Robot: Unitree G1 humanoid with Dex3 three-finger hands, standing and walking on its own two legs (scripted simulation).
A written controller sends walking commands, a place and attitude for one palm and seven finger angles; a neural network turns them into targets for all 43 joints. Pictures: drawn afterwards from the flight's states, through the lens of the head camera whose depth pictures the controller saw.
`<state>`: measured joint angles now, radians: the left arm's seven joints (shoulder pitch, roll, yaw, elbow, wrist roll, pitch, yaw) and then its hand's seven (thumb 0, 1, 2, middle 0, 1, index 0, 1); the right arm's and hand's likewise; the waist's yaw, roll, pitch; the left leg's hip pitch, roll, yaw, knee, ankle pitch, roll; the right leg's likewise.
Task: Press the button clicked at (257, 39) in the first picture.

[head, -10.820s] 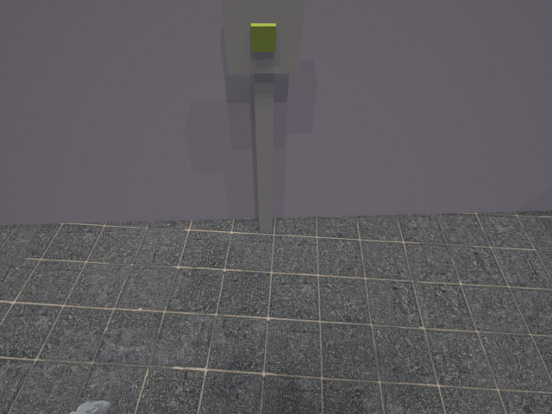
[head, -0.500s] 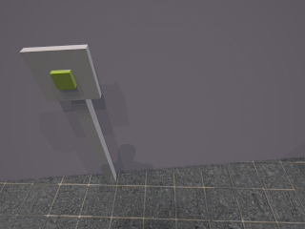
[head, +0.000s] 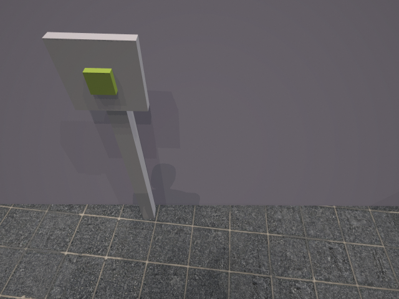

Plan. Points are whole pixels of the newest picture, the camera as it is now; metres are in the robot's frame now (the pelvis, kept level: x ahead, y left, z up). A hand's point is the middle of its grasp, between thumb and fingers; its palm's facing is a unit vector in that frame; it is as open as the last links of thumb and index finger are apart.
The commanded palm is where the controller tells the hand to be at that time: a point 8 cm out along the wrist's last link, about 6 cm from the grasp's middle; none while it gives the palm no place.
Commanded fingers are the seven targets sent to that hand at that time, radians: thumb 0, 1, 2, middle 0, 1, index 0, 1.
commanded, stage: come to a stop and stand still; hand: left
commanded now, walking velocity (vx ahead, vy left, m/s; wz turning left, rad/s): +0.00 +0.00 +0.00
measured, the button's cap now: (101, 81) +0.56 +0.31 +0.12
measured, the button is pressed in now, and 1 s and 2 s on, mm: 0 0 0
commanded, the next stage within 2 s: look again from close up in 0.42 s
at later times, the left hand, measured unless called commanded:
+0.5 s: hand out of the picture +0.03 +0.20 -0.17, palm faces +0.00 -0.98 -0.21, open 7.4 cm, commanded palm none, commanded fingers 0.00 0.90 0.90 -0.20 -0.30 -0.20 -0.30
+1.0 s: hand out of the picture +0.01 +0.16 -0.17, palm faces -0.01 -0.97 -0.23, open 7.3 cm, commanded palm none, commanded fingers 0.00 0.90 0.90 -0.20 -0.30 -0.20 -0.30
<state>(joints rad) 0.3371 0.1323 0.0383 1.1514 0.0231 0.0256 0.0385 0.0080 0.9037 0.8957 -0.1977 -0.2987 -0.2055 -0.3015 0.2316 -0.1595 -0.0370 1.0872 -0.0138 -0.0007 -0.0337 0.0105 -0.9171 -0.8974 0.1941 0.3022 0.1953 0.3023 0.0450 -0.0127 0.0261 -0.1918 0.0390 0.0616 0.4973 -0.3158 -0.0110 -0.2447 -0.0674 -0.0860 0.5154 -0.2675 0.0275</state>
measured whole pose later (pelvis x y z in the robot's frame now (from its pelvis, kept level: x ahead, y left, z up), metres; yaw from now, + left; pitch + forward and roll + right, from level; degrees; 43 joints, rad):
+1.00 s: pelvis +0.00 -0.02 +0.00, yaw -2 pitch -1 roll +1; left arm 0.28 0.14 -0.01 1.12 0.02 -0.01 0.03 0.01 0.91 0.90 -0.20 -0.30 -0.20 -0.30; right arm 0.30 -0.17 0.01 1.08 -0.02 -0.01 -0.02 0.01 -0.91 -0.90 0.20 0.30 0.20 0.30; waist 0.00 0.04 0.03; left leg -0.14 0.05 0.09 0.47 -0.30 -0.03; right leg -0.23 -0.05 -0.06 0.54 -0.28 0.00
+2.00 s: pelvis +0.03 -0.01 -0.01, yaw +3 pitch +1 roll +1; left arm 0.28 0.17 0.06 1.06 0.03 0.02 0.01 0.01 0.91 0.90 -0.20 -0.30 -0.20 -0.30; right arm 0.41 -0.12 -0.01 1.07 -0.04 -0.05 -0.02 0.01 -0.91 -0.90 0.19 0.30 0.20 0.30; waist -0.02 -0.02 0.04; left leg -0.18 0.03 0.03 0.54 -0.37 -0.01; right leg -0.40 -0.04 -0.10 0.97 -0.55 -0.03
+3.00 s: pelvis +0.11 -0.02 -0.01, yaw +6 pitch -3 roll -1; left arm 0.30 0.15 0.01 0.99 0.04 -0.01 0.04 0.01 0.91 0.90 -0.20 -0.30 -0.21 -0.30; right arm 0.27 -0.20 -0.04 0.97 -0.02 0.03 0.00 0.01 -0.91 -0.90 0.20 0.30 0.20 0.30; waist -0.02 0.03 0.00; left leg -0.30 0.01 0.06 0.65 -0.35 0.01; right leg -0.20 0.01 -0.07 0.62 -0.37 -0.03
